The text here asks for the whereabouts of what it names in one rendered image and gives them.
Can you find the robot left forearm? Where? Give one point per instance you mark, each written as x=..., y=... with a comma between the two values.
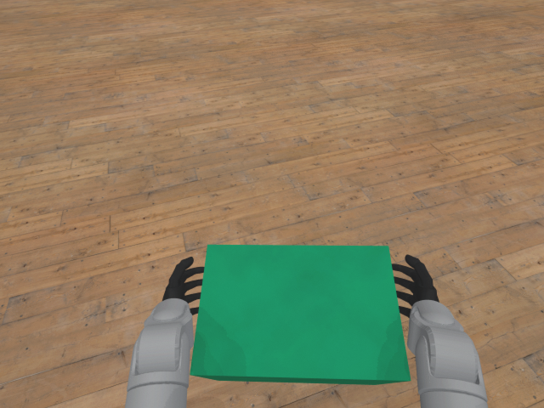
x=160, y=365

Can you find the robot left hand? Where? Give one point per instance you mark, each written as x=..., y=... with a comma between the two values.
x=176, y=287

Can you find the robot right forearm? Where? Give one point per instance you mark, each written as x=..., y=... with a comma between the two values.
x=448, y=368

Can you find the robot right hand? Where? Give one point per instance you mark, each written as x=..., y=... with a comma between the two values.
x=422, y=287

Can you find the carton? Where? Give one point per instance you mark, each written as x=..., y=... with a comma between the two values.
x=299, y=314

